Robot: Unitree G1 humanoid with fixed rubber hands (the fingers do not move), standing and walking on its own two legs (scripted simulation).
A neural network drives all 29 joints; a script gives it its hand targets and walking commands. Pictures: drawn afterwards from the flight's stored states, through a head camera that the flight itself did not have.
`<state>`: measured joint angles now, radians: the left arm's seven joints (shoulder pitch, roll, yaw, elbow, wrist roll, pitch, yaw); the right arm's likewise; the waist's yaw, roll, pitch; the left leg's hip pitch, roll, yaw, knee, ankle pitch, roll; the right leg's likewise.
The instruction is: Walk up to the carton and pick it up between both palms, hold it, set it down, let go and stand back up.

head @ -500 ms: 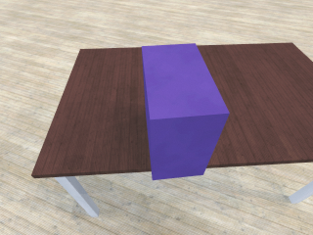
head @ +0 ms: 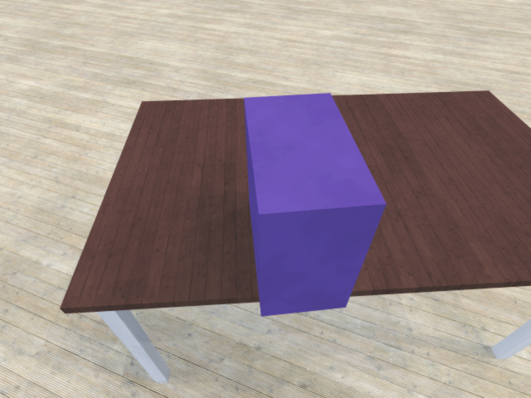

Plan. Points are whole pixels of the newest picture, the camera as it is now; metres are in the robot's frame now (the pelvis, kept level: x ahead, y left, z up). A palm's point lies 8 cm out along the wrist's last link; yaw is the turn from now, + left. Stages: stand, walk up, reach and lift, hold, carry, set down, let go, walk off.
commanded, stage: stand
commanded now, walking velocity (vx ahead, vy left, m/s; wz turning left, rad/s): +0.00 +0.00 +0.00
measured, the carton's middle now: (295, 204) +0.48 -0.04 +0.02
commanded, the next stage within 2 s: reach and lift in 0.94 s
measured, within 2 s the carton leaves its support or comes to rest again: neither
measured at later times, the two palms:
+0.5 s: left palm out of the picture -0.03 +0.20 -0.15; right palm out of the picture -0.03 -0.20 -0.14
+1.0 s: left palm out of the picture -0.02 +0.21 -0.15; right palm out of the picture -0.02 -0.21 -0.15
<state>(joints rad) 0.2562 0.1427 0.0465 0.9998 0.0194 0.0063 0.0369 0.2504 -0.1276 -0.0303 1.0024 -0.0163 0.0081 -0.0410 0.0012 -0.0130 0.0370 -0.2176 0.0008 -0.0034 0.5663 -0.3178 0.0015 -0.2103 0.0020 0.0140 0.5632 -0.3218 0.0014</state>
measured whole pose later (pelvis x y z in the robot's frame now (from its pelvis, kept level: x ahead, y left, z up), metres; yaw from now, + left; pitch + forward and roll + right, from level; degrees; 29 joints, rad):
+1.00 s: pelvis -0.02 +0.00 +0.00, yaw +0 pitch +0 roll +0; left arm 0.25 0.13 -0.02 1.09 -0.03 0.12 0.05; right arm 0.23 -0.10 -0.07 1.13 0.01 0.09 -0.04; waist -0.01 -0.02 0.04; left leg -0.28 0.00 0.00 0.55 -0.28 0.00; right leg -0.27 0.00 0.01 0.56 -0.30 0.00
